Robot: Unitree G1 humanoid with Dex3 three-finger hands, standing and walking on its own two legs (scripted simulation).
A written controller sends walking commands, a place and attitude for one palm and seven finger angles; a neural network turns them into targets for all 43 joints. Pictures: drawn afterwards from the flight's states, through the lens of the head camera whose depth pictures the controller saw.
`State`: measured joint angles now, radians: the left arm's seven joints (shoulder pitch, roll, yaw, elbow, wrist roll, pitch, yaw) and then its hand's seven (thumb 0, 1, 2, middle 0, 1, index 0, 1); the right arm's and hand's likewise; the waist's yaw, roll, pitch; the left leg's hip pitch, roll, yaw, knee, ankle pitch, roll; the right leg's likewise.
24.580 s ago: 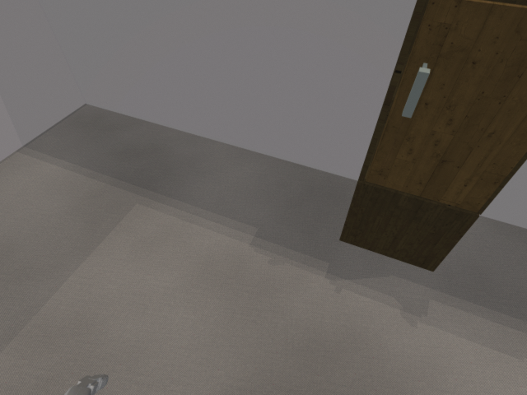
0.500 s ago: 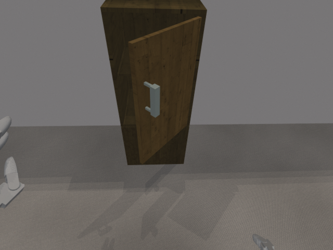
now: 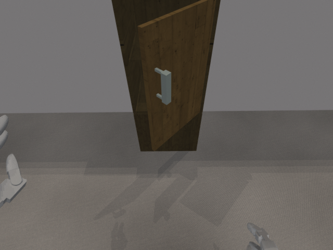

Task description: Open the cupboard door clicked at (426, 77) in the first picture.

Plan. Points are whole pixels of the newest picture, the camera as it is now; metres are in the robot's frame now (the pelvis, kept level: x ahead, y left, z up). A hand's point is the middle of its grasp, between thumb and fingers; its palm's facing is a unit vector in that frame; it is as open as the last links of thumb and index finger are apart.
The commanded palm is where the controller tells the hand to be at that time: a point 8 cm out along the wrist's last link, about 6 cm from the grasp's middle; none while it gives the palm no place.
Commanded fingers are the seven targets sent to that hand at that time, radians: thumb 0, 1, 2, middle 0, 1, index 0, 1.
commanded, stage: let the arm hang, fingers relaxed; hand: left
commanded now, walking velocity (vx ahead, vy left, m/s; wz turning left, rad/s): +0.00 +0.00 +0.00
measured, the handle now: (162, 85) +0.64 +0.06 +0.04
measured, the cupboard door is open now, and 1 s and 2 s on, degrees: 47 47 47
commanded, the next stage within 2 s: look to check the result in 1.16 s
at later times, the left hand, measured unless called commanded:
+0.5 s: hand out of the picture +0.01 +0.19 -0.17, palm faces +0.12 -0.97 -0.23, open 7.0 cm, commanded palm none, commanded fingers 0.00 0.90 0.90 -0.20 -0.30 -0.20 -0.30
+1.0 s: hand out of the picture -0.03 +0.22 -0.16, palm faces +0.09 -0.97 -0.24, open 7.4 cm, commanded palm none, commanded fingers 0.00 0.90 0.90 -0.20 -0.30 -0.20 -0.30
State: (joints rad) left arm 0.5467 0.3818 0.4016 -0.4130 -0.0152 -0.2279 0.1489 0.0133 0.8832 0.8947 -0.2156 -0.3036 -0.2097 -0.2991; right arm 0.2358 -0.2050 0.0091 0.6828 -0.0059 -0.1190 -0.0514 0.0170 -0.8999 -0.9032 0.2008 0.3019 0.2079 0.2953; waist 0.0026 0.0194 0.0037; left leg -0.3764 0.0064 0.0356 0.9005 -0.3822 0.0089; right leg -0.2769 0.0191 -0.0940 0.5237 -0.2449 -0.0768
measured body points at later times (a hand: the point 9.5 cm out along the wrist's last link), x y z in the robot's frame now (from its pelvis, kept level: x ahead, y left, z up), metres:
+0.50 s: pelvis -0.01 +0.00 +0.00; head +0.01 +0.01 +0.45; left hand +0.01 +0.25 -0.15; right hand +0.05 -0.23 -0.15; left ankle -0.02 +0.12 -0.74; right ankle +0.00 -0.08 -0.73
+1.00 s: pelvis -0.03 +0.02 +0.01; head -0.02 +0.01 +0.46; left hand -0.03 +0.27 -0.14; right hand -0.02 -0.20 -0.16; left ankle -0.02 +0.12 -0.73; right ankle +0.01 -0.08 -0.73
